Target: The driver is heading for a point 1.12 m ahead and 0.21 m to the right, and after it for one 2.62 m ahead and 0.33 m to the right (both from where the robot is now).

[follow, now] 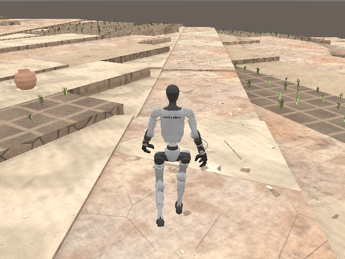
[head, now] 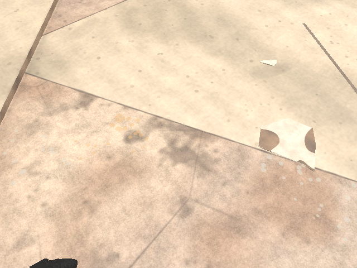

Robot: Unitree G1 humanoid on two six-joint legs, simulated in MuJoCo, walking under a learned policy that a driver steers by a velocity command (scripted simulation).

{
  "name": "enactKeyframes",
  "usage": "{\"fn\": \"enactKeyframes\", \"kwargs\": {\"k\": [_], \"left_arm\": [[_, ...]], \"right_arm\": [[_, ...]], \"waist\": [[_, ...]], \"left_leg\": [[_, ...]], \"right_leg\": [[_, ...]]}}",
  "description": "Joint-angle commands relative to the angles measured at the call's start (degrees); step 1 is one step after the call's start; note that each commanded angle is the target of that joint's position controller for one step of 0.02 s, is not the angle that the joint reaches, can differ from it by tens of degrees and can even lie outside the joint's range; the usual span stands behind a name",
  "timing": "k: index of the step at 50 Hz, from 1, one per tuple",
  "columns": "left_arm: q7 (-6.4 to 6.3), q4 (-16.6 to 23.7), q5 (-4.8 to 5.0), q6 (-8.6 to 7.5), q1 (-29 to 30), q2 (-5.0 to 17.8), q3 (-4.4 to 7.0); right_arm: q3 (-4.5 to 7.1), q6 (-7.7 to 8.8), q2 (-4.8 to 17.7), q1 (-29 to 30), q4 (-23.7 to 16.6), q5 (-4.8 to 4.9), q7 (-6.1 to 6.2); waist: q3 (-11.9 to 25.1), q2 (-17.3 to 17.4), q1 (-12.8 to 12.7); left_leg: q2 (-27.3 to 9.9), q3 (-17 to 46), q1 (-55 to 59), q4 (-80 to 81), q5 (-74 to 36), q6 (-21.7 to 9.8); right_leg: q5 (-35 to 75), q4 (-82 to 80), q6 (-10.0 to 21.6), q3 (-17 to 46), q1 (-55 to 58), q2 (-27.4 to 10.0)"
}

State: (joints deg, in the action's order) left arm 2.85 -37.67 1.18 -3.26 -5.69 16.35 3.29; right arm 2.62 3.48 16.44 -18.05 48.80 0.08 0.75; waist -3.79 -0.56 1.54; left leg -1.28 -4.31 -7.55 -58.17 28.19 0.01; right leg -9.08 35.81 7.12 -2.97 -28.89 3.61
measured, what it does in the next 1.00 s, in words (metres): walks ahead, turning right: left foot, then right foot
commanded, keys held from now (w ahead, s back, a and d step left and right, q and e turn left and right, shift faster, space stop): w+e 0.70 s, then w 0.30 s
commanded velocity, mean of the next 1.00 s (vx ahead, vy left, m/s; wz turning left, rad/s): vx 0.50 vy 0.00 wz -0.50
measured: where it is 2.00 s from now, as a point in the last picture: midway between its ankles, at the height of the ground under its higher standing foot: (244, 130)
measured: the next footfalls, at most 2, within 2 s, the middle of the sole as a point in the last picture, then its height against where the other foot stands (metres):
left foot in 0.42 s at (150, 266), level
right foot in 0.92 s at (247, 223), level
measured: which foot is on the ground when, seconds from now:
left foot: up 0.00-0.40, down 0.42-0.94, up 0.96-1.00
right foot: down 0.00-0.42, up 0.44-0.90, down 0.92-1.00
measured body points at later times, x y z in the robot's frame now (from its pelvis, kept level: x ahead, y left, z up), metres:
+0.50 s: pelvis +0.30 +0.04 +0.01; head +0.32 +0.04 +0.46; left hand +0.44 +0.30 -0.10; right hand +0.40 -0.26 -0.07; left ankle +0.40 +0.13 -0.72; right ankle +0.13 -0.05 -0.64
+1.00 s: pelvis +0.52 -0.10 +0.01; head +0.55 -0.13 +0.46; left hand +0.83 -0.01 -0.06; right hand +0.38 -0.36 -0.12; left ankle +0.44 +0.11 -0.64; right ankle +0.55 -0.22 -0.72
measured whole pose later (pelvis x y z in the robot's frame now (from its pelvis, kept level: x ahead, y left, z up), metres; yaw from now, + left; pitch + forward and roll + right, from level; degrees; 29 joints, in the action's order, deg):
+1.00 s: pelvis +0.52 -0.10 +0.01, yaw -31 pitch +2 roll +1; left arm 1.9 -34.0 0.5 -2.5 -5.1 15.7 2.6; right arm 2.7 3.9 17.6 -19.9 50.4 1.5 -0.5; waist -3.4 -0.1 3.2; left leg -3.8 -2.3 -10.5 -57.5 29.2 0.4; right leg -9.6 34.6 4.0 -1.6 -26.5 1.3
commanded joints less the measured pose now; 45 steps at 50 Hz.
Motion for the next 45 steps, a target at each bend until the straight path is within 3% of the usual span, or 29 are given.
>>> {"fn": "enactKeyframes", "kwargs": {"k": [1,2,3,4,7,12,15,18,19,20,21,22,23,24,25,26,27,29,31,36,39,41,43,44,45], "left_arm": [[-1.06,0.5,-0.35,-0.66,-14.8,10.0,3.35],[-1.08,1.3,-0.23,-0.76,-10.7,8.6,2.85],[-1.25,2.2,-0.67,-0.84,-7.9,7.0,2.33],[-1.42,3.0,-1.08,-0.81,-6.6,6.6,2.14],[-2.27,2.6,-0.64,-1.06,-7.3,8.2,2.64],[-3.56,1.0,-0.03,-0.05,-11.5,10.0,3.13],[-3.69,-0.1,0.39,0.46,-14.1,10.0,3.21],[-3.93,-0.1,0.21,0.89,-13.8,9.4,3.19],[-3.91,0.2,0.10,1.07,-12.9,8.8,3.05],[-3.78,0.5,-0.14,1.02,-12.9,6.7,2.34],[-3.53,1.3,-0.95,0.83,-13.9,2.8,0.90],[-3.44,3.3,0.80,0.25,-21.8,0.1,-0.05],[-3.74,1.7,1.47,0.29,-21.1,6.6,0.99],[-3.75,2.2,1.04,0.66,-14.8,9.8,1.94],[-3.87,2.9,0.31,0.97,-11.6,9.4,2.01],[-3.69,3.6,-0.23,0.97,-9.6,8.7,2.15],[-3.28,3.9,0.12,1.15,-9.7,7.7,2.19],[-2.89,4.1,0.59,1.75,-10.1,5.3,1.82],[-2.80,5.2,0.24,2.17,-8.2,4.0,1.41],[-1.72,6.4,0.01,1.57,-2.4,2.6,0.65],[-0.75,7.7,0.05,0.80,3.2,1.1,-0.14],[-0.22,8.9,0.24,0.55,5.7,1.5,-0.12],[0.12,9.5,-0.05,0.43,6.1,2.8,0.38],[0.10,9.3,-0.38,0.46,4.2,4.0,0.98],[-0.08,7.8,-0.62,0.55,-1.6,5.9,2.08]], "right_arm": [[0.90,5.14,8.3,6.4,-9.9,2.27,-1.44],[0.92,5.26,7.6,6.5,-9.5,1.13,-1.04],[1.39,4.71,8.2,5.7,-9.1,0.06,-0.75],[1.55,3.88,8.1,4.5,-9.1,-0.38,-0.78],[1.10,2.22,6.0,4.6,-9.9,-1.23,-0.44],[-0.09,2.48,3.5,16.2,-12.9,-0.70,-0.72],[0.47,3.15,5.2,19.2,-14.1,0.30,-1.44],[1.70,3.91,7.7,17.2,-13.9,0.59,-1.95],[2.20,4.18,8.1,13.8,-13.0,0.63,-1.86],[3.05,4.48,9.5,8.6,-12.0,0.14,-1.49],[3.89,4.64,12.6,0.5,-11.4,-0.87,-0.99],[5.02,3.79,17.2,-3.9,-9.4,-1.52,-1.25],[4.03,3.52,11.7,-2.8,-10.1,-0.14,-1.60],[3.09,3.12,8.2,-0.6,-10.7,0.05,-1.30],[2.56,2.73,7.1,2.1,-10.9,-0.47,-1.20],[2.15,2.47,5.8,3.7,-10.5,-0.68,-1.08],[1.86,2.53,5.1,4.4,-10.1,-1.00,-0.87],[1.94,2.92,4.8,4.4,-9.2,-0.56,-0.80],[2.50,3.23,6.3,3.9,-8.1,-0.34,-0.80],[3.05,2.61,8.5,3.4,-6.0,-0.21,-0.62],[3.08,2.02,9.6,0.4,-3.9,0.51,-0.77],[3.34,1.49,10.7,-1.3,-2.6,1.28,-1.00],[3.63,0.80,11.8,-1.8,-1.6,1.92,-1.00],[3.79,0.50,12.7,-1.6,-1.3,2.13,-0.86],[3.76,0.13,13.1,-1.1,-1.0,2.22,-0.66]], "waist": [[14.0,-1.3,-7.3],[9.2,2.7,-4.2],[6.9,2.0,-2.2],[6.2,0.5,-0.7],[5.0,-0.8,0.1],[3.8,-3.3,-4.7],[4.2,-4.6,-5.7],[4.7,-6.5,-3.8],[5.3,-7.1,-1.7],[8.3,-6.5,1.0],[16.2,0.2,3.9],[22.0,20.1,0.1],[18.5,14.5,1.7],[11.6,9.0,3.4],[7.9,5.3,2.7],[4.9,5.1,1.9],[3.9,6.8,0.6],[3.3,7.8,0.0],[2.4,6.4,0.0],[1.6,4.4,1.5],[-0.1,3.5,3.4],[-1.3,3.7,3.6],[-1.0,4.6,2.2],[0.9,5.7,0.3],[4.8,6.0,-3.6]], "left_leg": [[-0.9,10.8,-38.8,-20.2,-3.8,-1.7],[-3.2,10.2,-35.8,-14.5,-6.8,-1.3],[-4.7,10.1,-31.8,-10.6,-8.9,-0.6],[-5.3,10.0,-28.7,-9.0,-10.1,0.3],[-5.1,7.9,-26.6,-1.6,-13.8,3.6],[-0.8,6.6,-21.6,21.2,-32.0,5.0],[0.5,8.3,-19.9,26.9,-32.6,4.3],[0.7,9.7,-17.2,29.7,-25.8,1.8],[0.8,8.8,-12.9,31.4,-24.7,0.5],[-0.6,9.1,-4.3,32.6,-24.1,-1.5],[-10.3,18.3,9.8,32.1,-20.0,-5.1],[-22.7,46.2,26.3,38.4,-6.3,-14.7],[-23.2,51.1,24.6,41.2,6.7,-14.2],[-20.6,41.3,18.4,41.6,4.8,-11.6],[-18.0,33.3,12.0,42.0,-3.4,-10.1],[-15.6,27.6,7.2,43.1,-10.1,-9.7],[-14.0,23.0,4.0,44.4,-14.3,-9.1],[-12.9,17.3,1.8,46.8,-18.8,-9.6],[-13.7,13.8,1.5,48.4,-23.3,-10.8],[-12.7,4.1,3.6,49.3,-31.0,-10.1],[-12.7,1.1,4.6,49.7,-31.4,-9.6],[-14.2,0.9,7.5,49.2,-33.1,-9.5],[-15.5,0.2,11.0,46.1,-42.6,-8.9],[-15.5,-0.6,12.1,42.2,-52.7,-8.3],[-14.5,-2.6,11.5,34.6,-61.4,-7.1]], "right_leg": [[-4.6,-19.0,13.4,37.2,42.8,-19.4],[1.3,-19.9,11.6,31.2,33.5,-16.7],[6.6,-21.1,10.8,27.0,26.9,-14.6],[9.1,-22.5,10.8,25.3,22.5,-13.2],[15.8,-23.7,11.0,20.0,15.0,-11.2],[7.4,-21.7,6.2,16.2,11.3,-6.8],[2.7,-18.5,5.2,21.0,15.1,-8.8],[1.4,-13.0,3.8,26.7,19.7,-11.1],[2.0,-10.5,2.9,27.2,19.4,-10.5],[3.4,-4.2,1.1,25.4,17.6,-7.8],[-4.0,11.7,-1.2,20.4,11.5,-4.0],[-25.9,30.2,-4.8,12.8,-8.9,3.4],[-23.6,38.0,-5.8,14.0,-16.2,-1.5],[-18.0,39.9,-6.2,12.9,-17.9,-3.5],[-13.9,39.0,-6.6,11.2,-16.1,-5.3],[-11.2,36.4,-6.8,11.2,-15.1,-6.8],[-9.4,34.7,-6.8,10.9,-12.6,-8.3],[-8.4,32.2,-7.0,9.3,-11.2,-9.1],[-6.5,28.6,-7.6,8.9,-12.9,-9.7],[6.1,14.0,-7.8,6.8,-12.0,-9.7],[9.0,4.9,-6.6,3.9,-8.5,-8.0],[6.8,1.1,-5.3,3.1,-7.9,-7.3],[2.0,-1.9,-3.4,1.7,-5.5,-5.8],[-0.2,-3.0,-2.3,0.4,-1.3,-4.1],[1.0,-5.5,-0.7,-0.9,7.7,-2.2]]}}
Keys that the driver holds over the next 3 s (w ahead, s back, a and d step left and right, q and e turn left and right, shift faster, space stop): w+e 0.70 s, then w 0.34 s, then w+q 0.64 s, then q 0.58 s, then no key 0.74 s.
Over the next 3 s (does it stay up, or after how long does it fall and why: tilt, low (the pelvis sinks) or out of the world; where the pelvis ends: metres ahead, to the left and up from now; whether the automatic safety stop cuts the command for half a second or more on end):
stays up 1.06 -0.29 0.02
